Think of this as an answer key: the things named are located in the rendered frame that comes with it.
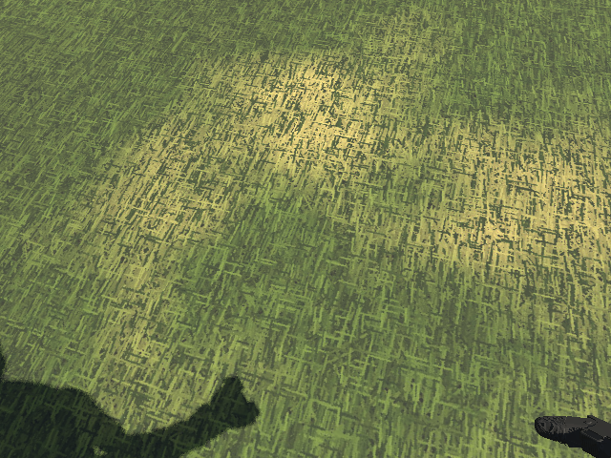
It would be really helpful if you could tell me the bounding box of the right robot hand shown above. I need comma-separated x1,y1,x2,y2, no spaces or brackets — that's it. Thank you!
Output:
535,415,611,458

